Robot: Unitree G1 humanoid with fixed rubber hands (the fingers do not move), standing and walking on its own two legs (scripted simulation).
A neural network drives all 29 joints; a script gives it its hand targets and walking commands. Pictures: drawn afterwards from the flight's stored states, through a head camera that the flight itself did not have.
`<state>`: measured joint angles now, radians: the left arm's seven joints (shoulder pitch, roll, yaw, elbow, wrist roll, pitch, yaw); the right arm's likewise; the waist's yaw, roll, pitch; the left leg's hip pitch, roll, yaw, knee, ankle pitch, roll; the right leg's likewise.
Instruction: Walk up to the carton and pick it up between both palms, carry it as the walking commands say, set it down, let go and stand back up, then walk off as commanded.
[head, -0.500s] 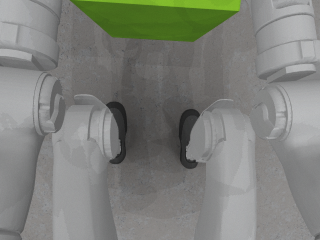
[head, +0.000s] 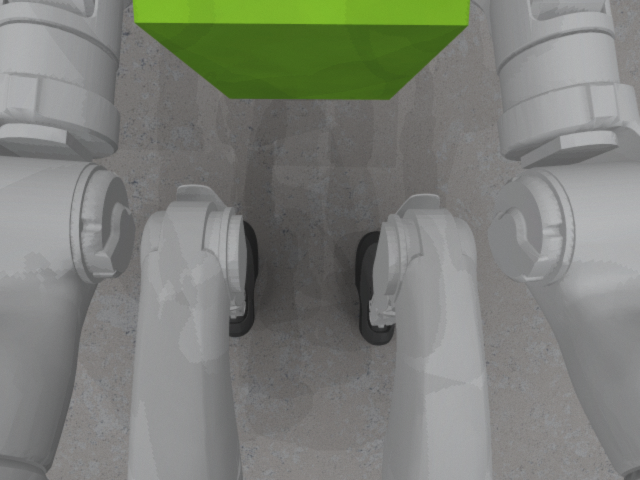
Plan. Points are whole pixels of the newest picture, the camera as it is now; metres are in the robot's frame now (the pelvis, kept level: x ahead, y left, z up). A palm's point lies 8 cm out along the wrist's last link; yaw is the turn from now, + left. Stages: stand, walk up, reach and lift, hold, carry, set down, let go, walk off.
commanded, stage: reach and lift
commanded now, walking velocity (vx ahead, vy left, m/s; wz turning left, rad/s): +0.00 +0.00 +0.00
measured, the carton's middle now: out of the picture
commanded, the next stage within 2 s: none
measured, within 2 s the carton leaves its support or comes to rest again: neither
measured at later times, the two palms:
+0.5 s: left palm out of the picture +0.54 +0.17 -0.02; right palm out of the picture +0.55 -0.13 +0.00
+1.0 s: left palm out of the picture +0.52 +0.16 +0.05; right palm out of the picture +0.52 -0.14 +0.08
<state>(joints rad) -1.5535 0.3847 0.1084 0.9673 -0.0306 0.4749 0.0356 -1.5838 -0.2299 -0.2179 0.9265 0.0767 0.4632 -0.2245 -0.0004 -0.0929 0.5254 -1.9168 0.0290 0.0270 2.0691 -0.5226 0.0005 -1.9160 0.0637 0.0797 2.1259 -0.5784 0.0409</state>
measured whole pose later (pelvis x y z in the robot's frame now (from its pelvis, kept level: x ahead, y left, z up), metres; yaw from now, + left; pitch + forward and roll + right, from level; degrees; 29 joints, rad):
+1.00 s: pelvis -0.02 +0.00 +0.11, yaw -2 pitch +12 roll +2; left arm -1.34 0.31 0.15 0.87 0.01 0.53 0.03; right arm -1.43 -0.17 -0.23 0.89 0.04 0.51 -0.21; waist 0.00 -0.09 0.52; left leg -1.47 0.01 0.03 1.73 -0.47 -0.01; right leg -1.48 0.07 0.10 1.78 -0.51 0.04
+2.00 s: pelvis -0.01 +0.00 +0.23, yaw -3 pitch +1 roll +3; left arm -1.10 0.24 0.15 0.81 0.04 0.53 0.02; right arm -1.21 -0.10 -0.23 0.85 0.01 0.51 -0.21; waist 0.00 -0.08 0.52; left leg -0.94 0.00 0.03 1.27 -0.36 -0.01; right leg -0.96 0.05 0.11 1.33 -0.40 0.03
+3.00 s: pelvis +0.07 +0.00 +0.33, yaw -4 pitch -1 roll +1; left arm -0.66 0.04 0.27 0.71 0.20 0.66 -0.01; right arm -0.76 0.03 -0.25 0.79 -0.14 0.59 -0.12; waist 0.00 -0.04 0.04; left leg -0.46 0.00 0.02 0.75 -0.27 -0.01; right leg -0.48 0.03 0.11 0.80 -0.30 0.02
